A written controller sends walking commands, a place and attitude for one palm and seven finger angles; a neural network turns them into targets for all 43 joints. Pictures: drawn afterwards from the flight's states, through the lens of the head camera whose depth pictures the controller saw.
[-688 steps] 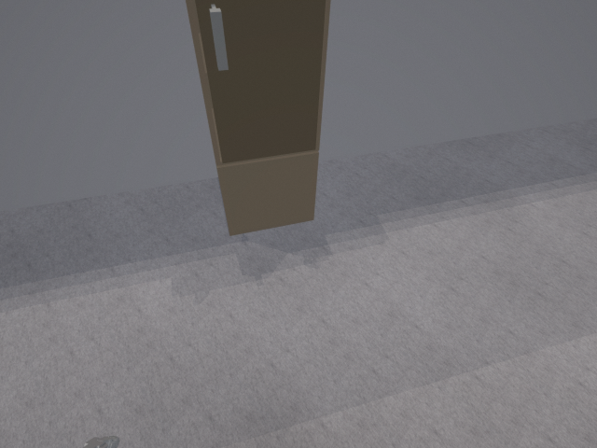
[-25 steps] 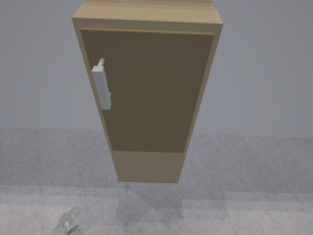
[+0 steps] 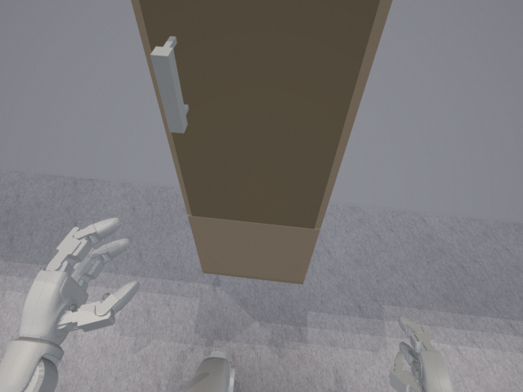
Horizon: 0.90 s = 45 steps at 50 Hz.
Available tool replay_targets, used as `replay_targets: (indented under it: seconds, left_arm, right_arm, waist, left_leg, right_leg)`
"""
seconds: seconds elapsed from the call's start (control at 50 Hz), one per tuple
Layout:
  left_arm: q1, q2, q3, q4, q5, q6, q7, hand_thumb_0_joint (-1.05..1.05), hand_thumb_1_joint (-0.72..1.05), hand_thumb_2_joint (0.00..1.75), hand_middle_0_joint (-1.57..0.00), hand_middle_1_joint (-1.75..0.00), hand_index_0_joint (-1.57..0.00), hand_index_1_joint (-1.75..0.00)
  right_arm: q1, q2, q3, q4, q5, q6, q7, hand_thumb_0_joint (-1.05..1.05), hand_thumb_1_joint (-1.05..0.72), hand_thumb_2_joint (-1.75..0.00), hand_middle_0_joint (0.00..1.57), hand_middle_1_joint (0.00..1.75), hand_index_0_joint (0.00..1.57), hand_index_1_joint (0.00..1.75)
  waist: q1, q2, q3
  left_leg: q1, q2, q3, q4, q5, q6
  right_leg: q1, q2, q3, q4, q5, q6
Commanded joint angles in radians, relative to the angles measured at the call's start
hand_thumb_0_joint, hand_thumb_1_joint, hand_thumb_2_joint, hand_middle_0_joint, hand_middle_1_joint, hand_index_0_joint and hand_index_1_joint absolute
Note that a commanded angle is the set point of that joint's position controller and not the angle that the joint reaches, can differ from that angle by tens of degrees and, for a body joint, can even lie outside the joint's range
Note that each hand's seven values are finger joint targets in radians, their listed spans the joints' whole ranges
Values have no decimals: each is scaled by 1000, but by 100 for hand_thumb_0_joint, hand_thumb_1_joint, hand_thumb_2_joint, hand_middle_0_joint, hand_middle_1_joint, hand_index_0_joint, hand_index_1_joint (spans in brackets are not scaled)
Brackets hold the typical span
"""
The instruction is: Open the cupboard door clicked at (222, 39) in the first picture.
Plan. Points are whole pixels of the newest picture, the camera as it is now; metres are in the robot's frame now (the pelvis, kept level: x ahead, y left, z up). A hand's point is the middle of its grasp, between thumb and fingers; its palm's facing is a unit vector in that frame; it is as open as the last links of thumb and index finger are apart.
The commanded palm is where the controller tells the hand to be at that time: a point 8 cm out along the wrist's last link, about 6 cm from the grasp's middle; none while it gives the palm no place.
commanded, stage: raise the hand with hooked fingers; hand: left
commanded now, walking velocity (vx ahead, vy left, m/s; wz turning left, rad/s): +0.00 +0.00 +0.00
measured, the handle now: (175, 86) +0.56 +0.21 +0.16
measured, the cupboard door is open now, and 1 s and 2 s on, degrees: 0 0 0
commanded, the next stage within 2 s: move the hooked fingers beside the handle in 1.48 s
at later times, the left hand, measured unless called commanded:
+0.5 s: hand (66, 239) +0.27 +0.28 +0.12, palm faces +0.02 -1.00 -0.04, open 12.7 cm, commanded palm +0.24 +0.33 +0.13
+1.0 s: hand (17, 191) +0.29 +0.32 +0.18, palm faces +0.05 -1.00 -0.04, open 14.0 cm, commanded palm +0.26 +0.37 +0.19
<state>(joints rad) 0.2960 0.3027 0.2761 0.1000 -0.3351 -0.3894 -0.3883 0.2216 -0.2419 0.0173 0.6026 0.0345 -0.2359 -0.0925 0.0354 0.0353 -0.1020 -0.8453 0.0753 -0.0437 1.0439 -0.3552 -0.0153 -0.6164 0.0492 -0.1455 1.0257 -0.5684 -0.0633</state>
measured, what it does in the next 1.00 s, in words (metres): rises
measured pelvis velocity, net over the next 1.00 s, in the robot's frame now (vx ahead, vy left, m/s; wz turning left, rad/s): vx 0.00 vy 0.05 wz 0.00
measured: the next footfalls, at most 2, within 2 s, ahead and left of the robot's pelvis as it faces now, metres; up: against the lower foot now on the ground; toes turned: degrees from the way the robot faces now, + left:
none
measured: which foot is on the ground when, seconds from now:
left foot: down 0.00-1.00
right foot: down 0.00-1.00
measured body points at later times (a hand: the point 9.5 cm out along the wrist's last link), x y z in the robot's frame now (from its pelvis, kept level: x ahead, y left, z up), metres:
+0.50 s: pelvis +0.02 +0.04 +0.04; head +0.04 +0.05 +0.48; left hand +0.26 +0.34 +0.13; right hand +0.18 -0.21 -0.03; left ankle +0.09 +0.13 -0.67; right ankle -0.02 -0.08 -0.67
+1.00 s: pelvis +0.00 +0.05 +0.06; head +0.00 +0.05 +0.51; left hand +0.28 +0.38 +0.19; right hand +0.17 -0.19 -0.01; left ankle +0.09 +0.13 -0.67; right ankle -0.02 -0.08 -0.67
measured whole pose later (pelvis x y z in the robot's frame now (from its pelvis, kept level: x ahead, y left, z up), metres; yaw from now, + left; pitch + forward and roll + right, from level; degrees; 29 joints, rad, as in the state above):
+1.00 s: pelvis +0.00 +0.05 +0.06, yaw +0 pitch +0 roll -3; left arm -0.10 0.45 0.41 0.28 -0.34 -0.04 -0.44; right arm 0.26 -0.27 0.08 0.59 0.07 -0.21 -0.11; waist 0.03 0.04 -0.02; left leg -0.46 0.02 0.03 0.64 -0.19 0.05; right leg -0.25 0.01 -0.09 0.60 -0.36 0.00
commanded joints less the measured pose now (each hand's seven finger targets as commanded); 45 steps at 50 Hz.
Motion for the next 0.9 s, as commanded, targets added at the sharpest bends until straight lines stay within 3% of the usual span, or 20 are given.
replay_targets:
  seconds: [0.0,0.02,0.06,0.08,0.12,0.18,0.22,0.34,0.42,0.5,0.56,0.6,0.66,0.72,0.76,0.82,0.88]
  left_arm:
    - [-77,243,173,-133,-57,52,-30,0,15,58,-25,-78,-25,-78]
    - [-55,242,199,-109,-69,65,-28,0,13,57,-25,-80,-25,-80]
    - [-43,223,207,-160,-82,53,-18,0,8,55,-26,-82,-26,-82]
    - [-33,208,201,-155,-82,47,-11,0,6,54,-26,-84,-26,-84]
    - [-45,189,181,-148,-79,31,-7,0,1,52,-26,-87,-26,-87]
    - [-66,179,149,-159,-66,13,-6,0,-6,49,-27,-92,-27,-92]
    - [-105,204,152,-161,-64,16,-5,0,-10,47,-27,-94,-27,-94]
    - [-184,244,166,-255,-56,28,19,0,-24,41,-28,-103,-28,-103]
    - [-243,251,158,-221,-47,74,26,0,-34,37,-29,-110,-29,-110]
    - [-301,262,151,-210,-35,134,18,0,-43,33,-29,-115,-29,-115]
    - [-368,276,156,-174,-37,179,7,0,-50,30,-30,-120,-30,-120]
    - [-416,288,160,-166,-34,199,2,0,-50,30,-30,-120,-30,-120]
    - [-492,306,164,-149,-27,219,-5,0,-50,30,-30,-120,-30,-120]
    - [-523,338,187,-105,-26,239,-13,0,-50,30,-30,-120,-30,-120]
    - [-572,346,186,-104,-25,248,-21,0,-50,30,-30,-120,-30,-120]
    - [-597,380,211,-71,-28,260,-34,0,-50,30,-30,-120,-30,-120]
    - [-655,392,207,-57,-26,273,-47,0,-50,30,-30,-120,-30,-120]
  right_arm:
    - [-37,-139,-60,-144,13,-50,-20,0,-90,-90,20,30,20,30]
    - [-42,-136,-61,-145,12,-47,-17,0,-90,-90,20,30,20,30]
    - [-36,-131,-64,-151,9,-48,-7,0,-90,-90,20,30,20,30]
    - [-32,-129,-65,-152,10,-48,-2,0,-90,-90,20,30,20,30]
    - [-22,-135,-70,-152,10,-50,3,0,-90,-90,20,30,20,30]
    - [-6,-147,-73,-153,13,-56,9,0,-90,-90,20,30,20,30]
    - [-4,-158,-72,-154,14,-56,6,0,-90,-90,20,30,20,30]
    - [-3,-159,-60,-162,17,-62,-2,0,-90,-90,20,30,20,30]
    - [-9,-163,-49,-162,20,-53,-5,0,-90,-90,20,30,20,30]
    - [-23,-163,-39,-172,24,-45,-8,0,-90,-90,20,30,20,30]
    - [-32,-164,-30,-176,27,-35,-13,0,-90,-90,20,30,20,30]
    - [-37,-163,-25,-179,27,-32,-17,0,-90,-90,20,30,20,30]
    - [-47,-162,-16,-179,29,-30,-23,0,-90,-90,20,30,20,30]
    - [-46,-167,-11,-174,29,-27,-28,0,-90,-90,20,30,20,30]
    - [-56,-164,-6,-176,31,-29,-31,0,-90,-90,20,30,20,30]
    - [-53,-169,-6,-171,31,-31,-34,0,-90,-90,20,30,20,30]
    - [-56,-169,-3,-166,35,-35,-37,0,-90,-90,20,30,20,30]
  waist:
    - [-13,-17,-175]
    - [2,-40,-178]
    - [9,-25,-213]
    - [6,-45,-199]
    - [-2,-80,-178]
    - [-19,-33,-173]
    - [-21,-27,-146]
    - [-16,71,-204]
    - [-22,76,-136]
    - [-19,106,-142]
    - [-25,72,-112]
    - [-23,89,-111]
    - [-25,104,-97]
    - [-20,75,-103]
    - [-21,100,-96]
    - [-17,71,-107]
    - [-22,101,-88]
  left_leg:
    - [270,-50,11,-144,137,55]
    - [284,-51,6,-155,171,54]
    - [329,-56,15,-181,225,51]
    - [336,-57,18,-192,231,50]
    - [358,-58,20,-208,239,53]
    - [407,-60,28,-239,222,56]
    - [419,-59,26,-256,193,57]
    - [536,-50,8,-324,200,52]
    - [548,-44,-14,-373,148,46]
    - [594,-39,-31,-422,114,37]
    - [605,-39,-42,-455,80,37]
    - [624,-37,-54,-479,42,34]
    - [641,-40,-61,-507,0,31]
    - [653,-42,-62,-525,-12,34]
    - [661,-43,-65,-540,-24,31]
    - [673,-47,-56,-543,-4,37]
    - [681,-48,-57,-557,-16,34]
  right_leg:
    - [42,-78,258,-339,303,116]
    - [64,-73,245,-327,378,121]
    - [93,-71,214,-311,493,124]
    - [90,-65,200,-310,515,125]
    - [73,-50,179,-308,518,123]
    - [30,-31,134,-309,439,98]
    - [20,-21,126,-325,354,83]
    - [43,-10,85,-336,324,53]
    - [49,-2,70,-364,286,46]
    - [70,-3,60,-390,275,44]
    - [83,1,58,-421,267,44]
    - [86,1,58,-432,252,43]
    - [104,0,61,-455,235,40]
    - [129,4,64,-478,235,39]
    - [138,-1,64,-489,230,38]
    - [163,1,69,-513,239,38]
    - [165,-1,68,-525,232,38]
